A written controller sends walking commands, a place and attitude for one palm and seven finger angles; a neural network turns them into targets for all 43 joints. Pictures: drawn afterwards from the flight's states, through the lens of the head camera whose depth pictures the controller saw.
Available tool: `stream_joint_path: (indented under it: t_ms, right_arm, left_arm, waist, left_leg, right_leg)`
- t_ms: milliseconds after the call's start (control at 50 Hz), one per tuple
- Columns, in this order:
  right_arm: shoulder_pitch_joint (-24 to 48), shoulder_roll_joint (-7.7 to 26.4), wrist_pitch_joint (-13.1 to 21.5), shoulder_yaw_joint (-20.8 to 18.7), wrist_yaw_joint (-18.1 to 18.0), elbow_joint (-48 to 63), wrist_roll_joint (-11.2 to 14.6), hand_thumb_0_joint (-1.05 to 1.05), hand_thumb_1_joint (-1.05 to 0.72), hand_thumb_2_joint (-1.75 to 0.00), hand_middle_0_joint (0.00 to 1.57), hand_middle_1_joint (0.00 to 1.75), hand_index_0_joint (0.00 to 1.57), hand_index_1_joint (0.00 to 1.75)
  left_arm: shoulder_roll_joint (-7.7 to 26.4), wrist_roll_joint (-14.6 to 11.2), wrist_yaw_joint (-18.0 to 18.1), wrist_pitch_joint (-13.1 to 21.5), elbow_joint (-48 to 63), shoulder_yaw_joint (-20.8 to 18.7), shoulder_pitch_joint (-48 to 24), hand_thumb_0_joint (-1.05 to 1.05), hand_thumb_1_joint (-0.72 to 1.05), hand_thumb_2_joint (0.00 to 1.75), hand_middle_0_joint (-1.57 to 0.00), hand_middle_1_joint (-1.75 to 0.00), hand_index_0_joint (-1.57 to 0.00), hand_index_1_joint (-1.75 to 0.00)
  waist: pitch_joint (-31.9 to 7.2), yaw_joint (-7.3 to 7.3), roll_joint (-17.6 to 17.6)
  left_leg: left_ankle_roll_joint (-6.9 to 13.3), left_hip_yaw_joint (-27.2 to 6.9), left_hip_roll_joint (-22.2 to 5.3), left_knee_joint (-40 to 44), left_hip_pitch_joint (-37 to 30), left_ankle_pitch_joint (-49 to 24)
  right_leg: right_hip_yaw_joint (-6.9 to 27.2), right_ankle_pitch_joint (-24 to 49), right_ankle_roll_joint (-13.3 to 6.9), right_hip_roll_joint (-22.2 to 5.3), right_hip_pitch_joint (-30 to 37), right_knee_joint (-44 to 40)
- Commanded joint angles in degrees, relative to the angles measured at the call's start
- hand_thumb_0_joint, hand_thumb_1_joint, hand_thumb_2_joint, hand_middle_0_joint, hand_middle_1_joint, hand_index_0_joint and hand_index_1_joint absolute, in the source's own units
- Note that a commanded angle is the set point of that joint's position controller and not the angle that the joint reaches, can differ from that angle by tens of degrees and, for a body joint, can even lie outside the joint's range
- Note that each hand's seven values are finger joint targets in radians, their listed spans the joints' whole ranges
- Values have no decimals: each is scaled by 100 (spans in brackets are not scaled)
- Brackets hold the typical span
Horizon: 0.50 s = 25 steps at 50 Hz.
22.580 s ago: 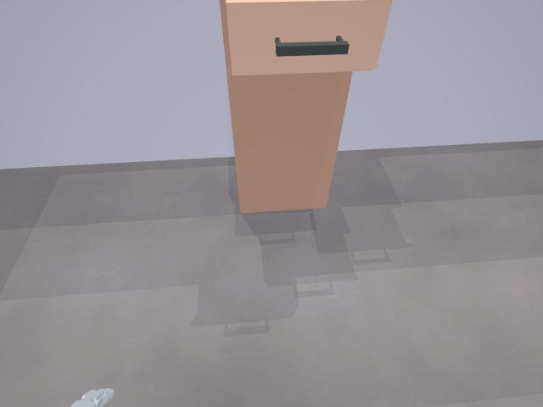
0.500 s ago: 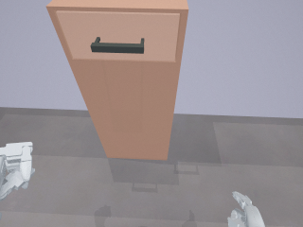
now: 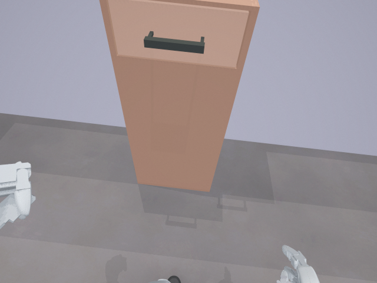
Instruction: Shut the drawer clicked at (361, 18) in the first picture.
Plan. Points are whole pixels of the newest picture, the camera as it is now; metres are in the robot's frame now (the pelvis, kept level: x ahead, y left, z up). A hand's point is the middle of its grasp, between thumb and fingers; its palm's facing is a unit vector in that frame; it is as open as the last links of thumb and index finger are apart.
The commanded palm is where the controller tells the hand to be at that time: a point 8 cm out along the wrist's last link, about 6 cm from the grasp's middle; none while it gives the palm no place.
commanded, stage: step back with the hand held close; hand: left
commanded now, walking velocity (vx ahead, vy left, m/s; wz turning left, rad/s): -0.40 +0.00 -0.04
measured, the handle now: (175, 41) +0.71 +0.08 +0.16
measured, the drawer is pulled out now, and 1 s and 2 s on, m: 0.00 0.00 0.00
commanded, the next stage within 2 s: stop stepping back and stand still in 0.20 s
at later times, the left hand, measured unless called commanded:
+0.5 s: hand out of the picture +0.07 +0.25 +0.17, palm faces +0.32 -0.84 -0.44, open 3.3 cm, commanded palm +0.05 +0.27 +0.18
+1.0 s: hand out of the picture +0.01 +0.25 +0.17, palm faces +0.35 -0.79 -0.50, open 3.3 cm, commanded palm -0.03 +0.28 +0.18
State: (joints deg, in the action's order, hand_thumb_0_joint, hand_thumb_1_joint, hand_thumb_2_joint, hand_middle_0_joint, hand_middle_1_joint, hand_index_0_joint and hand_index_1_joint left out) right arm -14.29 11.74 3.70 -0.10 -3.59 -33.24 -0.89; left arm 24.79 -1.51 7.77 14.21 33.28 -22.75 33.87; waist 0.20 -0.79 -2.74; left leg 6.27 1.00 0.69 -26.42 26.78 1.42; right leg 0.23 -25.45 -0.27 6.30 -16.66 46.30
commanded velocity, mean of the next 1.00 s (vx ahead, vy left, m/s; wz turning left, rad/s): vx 0.02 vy -0.01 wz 0.00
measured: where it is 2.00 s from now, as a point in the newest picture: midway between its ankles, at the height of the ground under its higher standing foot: outside the picture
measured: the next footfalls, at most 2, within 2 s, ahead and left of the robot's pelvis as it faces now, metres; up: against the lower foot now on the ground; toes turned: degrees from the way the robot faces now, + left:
right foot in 0.16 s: -0.15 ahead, -0.11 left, +0.00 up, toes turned -3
left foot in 0.56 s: -0.08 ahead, +0.13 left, +0.00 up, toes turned -5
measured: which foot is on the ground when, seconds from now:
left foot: down 0.00-0.38, up 0.40-0.54, down 0.56-0.86, up 0.88-1.00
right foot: up 0.00-0.14, down 0.16-0.58, up 0.60-0.84, down 0.86-1.00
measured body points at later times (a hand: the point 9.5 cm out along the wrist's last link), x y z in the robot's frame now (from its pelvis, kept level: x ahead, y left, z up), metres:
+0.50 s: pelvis -0.11 +0.01 +0.00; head -0.14 +0.04 +0.45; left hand +0.04 +0.30 +0.20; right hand +0.01 -0.25 -0.08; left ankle -0.07 +0.10 -0.68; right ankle -0.19 -0.11 -0.73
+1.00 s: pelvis -0.18 +0.01 +0.01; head -0.20 -0.01 +0.46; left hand -0.01 +0.29 +0.19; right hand -0.07 -0.24 -0.10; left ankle -0.14 +0.14 -0.66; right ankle -0.19 -0.05 -0.73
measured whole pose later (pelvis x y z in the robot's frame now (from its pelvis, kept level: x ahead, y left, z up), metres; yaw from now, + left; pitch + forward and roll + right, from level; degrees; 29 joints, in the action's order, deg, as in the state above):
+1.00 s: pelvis -0.18 +0.01 +0.01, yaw -6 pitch -1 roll +2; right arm -14.4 12.7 2.0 -0.4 -3.0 -38.9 -0.3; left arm 20.6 -2.1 8.0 11.2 25.7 -21.9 36.9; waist -1.2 1.0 -1.4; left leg -0.1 0.5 0.3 -59.4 29.8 19.0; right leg -4.5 -15.8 -4.9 1.1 -12.0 28.9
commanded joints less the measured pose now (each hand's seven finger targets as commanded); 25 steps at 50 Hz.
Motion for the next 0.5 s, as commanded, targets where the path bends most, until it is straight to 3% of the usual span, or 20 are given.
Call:
stream_joint_path:
  t_ms: [0, 40, 80, 100, 140, 160, 180, 200, 240, 260, 300, 320, 340, 360, 380, 400, 420, 440, 460, 480]
  right_arm:
    - [686, 733, 511, -333, 39, 842, 34, 0, -90, -90, 20, 30, 20, 30]
    - [598, 694, 522, -315, 97, 683, 17, 0, -90, -90, 20, 30, 20, 30]
    - [514, 703, 459, -324, 122, 562, -1, 0, -90, -90, 20, 30, 20, 30]
    - [393, 660, 389, -316, 149, 456, -17, 0, -90, -90, 20, 30, 20, 30]
    - [557, 611, 327, -258, 102, 493, 53, 0, -90, -90, 20, 30, 20, 30]
    - [781, 593, 355, -219, 56, 598, 48, 0, -90, -90, 20, 30, 20, 30]
    - [756, 701, 391, -290, 30, 592, 135, 0, -90, -90, 20, 30, 20, 30]
    - [857, 778, 419, -364, 30, 663, 189, 0, -90, -90, 20, 30, 20, 30]
    - [969, 777, 323, -311, 32, 861, 137, 0, -90, -90, 20, 30, 20, 30]
    - [1022, 800, 283, -313, 52, 918, 57, 0, -90, -90, 20, 30, 20, 30]
    - [1073, 820, 225, -349, 46, 951, -80, 0, -90, -90, 20, 30, 20, 30]
    - [951, 765, 177, -326, 43, 925, -60, 0, -90, -90, 20, 30, 20, 30]
    - [834, 701, 133, -326, 52, 905, 21, 0, -90, -90, 20, 30, 20, 30]
    - [721, 657, 102, -361, 47, 902, 183, 0, -90, -90, 20, 30, 20, 30]
    - [816, 678, 82, -445, 27, 811, 196, 0, -90, -90, 20, 30, 20, 30]
    - [911, 783, 89, -471, 40, 739, 129, 0, -90, -90, 20, 30, 20, 30]
    - [786, 586, 5, -396, 37, 609, 161, 0, -90, -90, 20, 30, 20, 30]
    - [894, 436, 89, -268, -11, 760, 139, 0, -90, -90, 20, 30, 20, 30]
    - [924, 458, 164, -130, -64, 768, 68, 0, -90, -90, 20, 30, 20, 30]
    - [847, 604, 284, -162, -148, 648, 119, 0, -90, -90, 20, 30, 20, 30]
  left_arm:
    - [720, -235, 100, 345, 1295, -548, 449, 0, 90, 90, -140, -160, -140, -160]
    - [685, -314, 50, 404, 1433, -392, 186, 0, 90, 90, -140, -160, -140, -160]
    - [788, -298, 23, 534, 1545, -376, -156, 0, 90, 90, -140, -160, -140, -160]
    - [914, -267, 35, 576, 1564, -457, -186, 0, 90, 90, -140, -160, -140, -160]
    - [1131, -287, 60, 642, 1639, -604, -566, 0, 90, 90, -140, -160, -140, -160]
    - [1302, -297, 74, 638, 1628, -796, -597, 0, 90, 90, -140, -160, -140, -160]
    - [1010, -305, 15, 627, 1661, -507, -669, 0, 90, 90, -140, -160, -140, -160]
    - [1212, -346, -13, 571, 1732, -701, -524, 0, 90, 90, -140, -160, -140, -160]
    - [1143, -419, -98, 477, 1434, -814, -10, 0, 90, 90, -140, -160, -140, -160]
    - [1170, -476, -124, 457, 1320, -893, 78, 0, 90, 90, -140, -160, -140, -160]
    - [1315, -549, -108, 333, 1076, -1138, 338, 0, 90, 90, -140, -160, -140, -160]
    - [1118, -539, -111, 256, 897, -1070, 606, 0, 90, 90, -140, -160, -140, -160]
    - [1033, -522, -114, 244, 862, -958, 689, 0, 90, 90, -140, -160, -140, -160]
    - [1073, -459, -77, 229, 905, -878, 669, 0, 90, 90, -140, -160, -140, -160]
    - [1064, -492, -25, 193, 1110, -815, 545, 0, 90, 90, -140, -160, -140, -160]
    - [1169, -411, 54, 143, 1484, -979, 215, 0, 90, 90, -140, -160, -140, -160]
    - [946, -346, 1, -45, 1461, -752, 117, 0, 90, 90, -140, -160, -140, -160]
    - [905, -230, 22, -69, 1378, -717, -256, 0, 90, 90, -140, -160, -140, -160]
    - [788, -138, 54, -59, 1241, -406, -669, 0, 90, 90, -140, -160, -140, -160]
    - [686, -81, 112, -39, 1105, -217, -936, 0, 90, 90, -140, -160, -140, -160]
  waist:
    - [-868, 182, -769]
    - [-1128, 149, -763]
    - [-1263, 132, -603]
    - [-1380, 80, -269]
    - [-1301, -15, 407]
    - [-1311, 13, 285]
    - [-1453, -38, 355]
    - [-1473, 36, 387]
    - [-1185, 108, -582]
    - [-1025, 129, -1086]
    - [-827, 217, -1396]
    - [-850, 245, -1284]
    - [-859, 236, -699]
    - [-633, 79, 823]
    - [-73, 108, 1993]
    - [83, 138, 1589]
    - [215, -47, 1188]
    - [324, -70, 921]
    - [488, -107, 535]
    - [724, -80, 227]
  left_leg:
    - [-303, -1313, -1309, 1993, -528, 2599]
    - [-686, -1154, -1247, 1883, -1385, 1809]
    - [-1011, -766, -1061, 1248, -2156, 721]
    - [-1026, -421, -824, 513, -2647, 0]
    - [-664, -125, -538, -555, -3457, -32]
    - [-616, 18, -508, -358, -3472, -116]
    - [-566, -174, -583, -151, -3527, -321]
    - [-478, -350, -673, -43, -3562, -401]
    - [-359, -770, -952, 748, -2906, 54]
    - [-520, -1081, -1177, 1475, -2166, 1090]
    - [-1252, -1418, -1324, 2579, -637, 3162]
    - [-1472, -960, -1080, 2294, -401, 3316]
    - [-1443, -149, -527, 1079, -727, 2903]
    - [-1293, 472, 130, -1707, -1867, 1986]
    - [-1086, -330, 364, -4084, -1827, 1931]
    - [-937, -828, 239, -5072, -1009, 2006]
    - [-820, -1010, -125, -5010, -78, 1812]
    - [-724, -775, -453, -3793, 12, 2037]
    - [-684, -356, -455, -2443, -160, 2277]
    - [-625, -152, -352, -1369, -394, 2056]
  right_leg:
    - [-172, -665, -85, -19, 574, -770]
    - [-209, -686, -114, -88, 485, -1938]
    - [14, 42, -186, -320, 280, -3018]
    - [394, 433, -327, -688, -84, -3316]
    - [565, 1704, -252, -1266, -1121, -3354]
    - [324, 2114, -88, -1218, -1098, -3088]
    - [34, 1710, 111, -879, -965, -2730]
    - [-3, 1517, 257, -646, -884, -2529]
    - [-184, 327, 189, -212, -621, -2002]
    - [-256, -623, 14, -44, -260, -1800]
    - [-505, -1283, -328, 259, 825, -1438]
    - [-664, -1212, -452, 310, 1091, -1630]
    - [-450, -1106, -523, -82, 658, -2429]
    - [643, -1776, -673, -1237, -1425, -3638]
    - [2386, -2503, -1130, -2639, -3221, -4363]
    - [2684, -2260, -1575, -2936, -3315, -4296]
    - [1573, -1460, -1500, -2655, -2449, -3612]
    - [1101, -867, -1117, -2289, -1683, -3386]
    - [633, -693, -760, -1920, -1259, -3175]
    - [492, -278, -638, -1692, -1014, -2863]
